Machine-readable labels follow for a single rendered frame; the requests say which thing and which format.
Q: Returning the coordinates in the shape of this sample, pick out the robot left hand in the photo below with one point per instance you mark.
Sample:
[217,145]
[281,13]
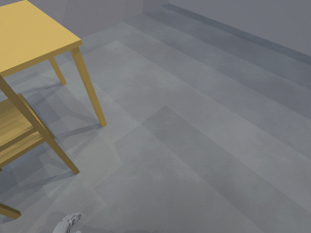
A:
[65,225]

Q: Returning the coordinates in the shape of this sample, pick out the chair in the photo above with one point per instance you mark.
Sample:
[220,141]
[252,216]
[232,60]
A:
[21,130]

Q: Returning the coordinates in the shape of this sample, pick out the table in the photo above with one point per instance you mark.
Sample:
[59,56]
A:
[28,36]

